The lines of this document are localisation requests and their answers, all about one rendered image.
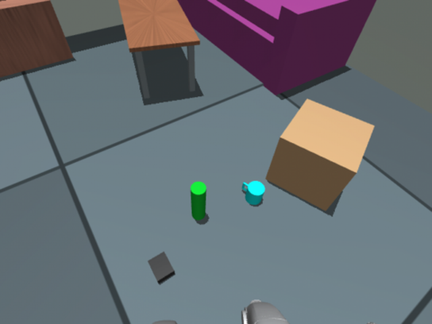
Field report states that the coffee table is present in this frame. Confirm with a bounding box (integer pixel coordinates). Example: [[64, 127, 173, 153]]
[[118, 0, 200, 99]]

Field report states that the sofa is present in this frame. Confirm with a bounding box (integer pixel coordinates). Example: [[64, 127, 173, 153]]
[[178, 0, 376, 95]]

